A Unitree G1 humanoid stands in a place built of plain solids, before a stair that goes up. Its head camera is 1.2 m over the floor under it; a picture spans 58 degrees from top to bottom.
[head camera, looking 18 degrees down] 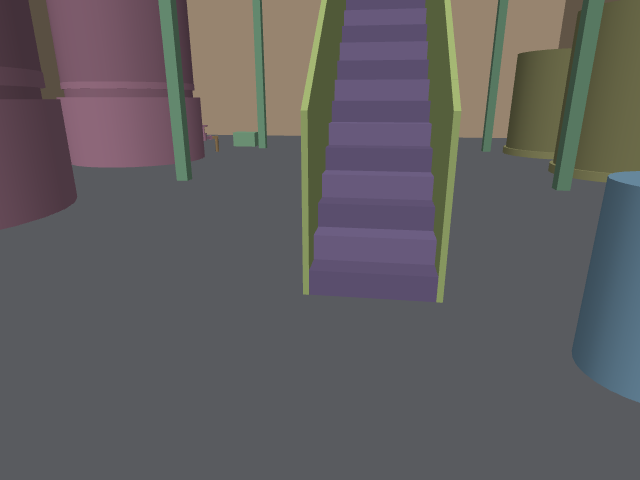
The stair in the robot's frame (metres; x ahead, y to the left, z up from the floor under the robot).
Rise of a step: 0.17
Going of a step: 0.21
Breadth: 0.88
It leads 8 degrees to the right of straight ahead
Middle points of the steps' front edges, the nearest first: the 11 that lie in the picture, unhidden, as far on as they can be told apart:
2.49 -0.33 0.17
2.70 -0.35 0.34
2.90 -0.38 0.51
3.10 -0.41 0.68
3.31 -0.44 0.85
3.51 -0.47 1.02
3.71 -0.49 1.19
3.92 -0.52 1.36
4.12 -0.55 1.53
4.32 -0.58 1.70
4.52 -0.61 1.87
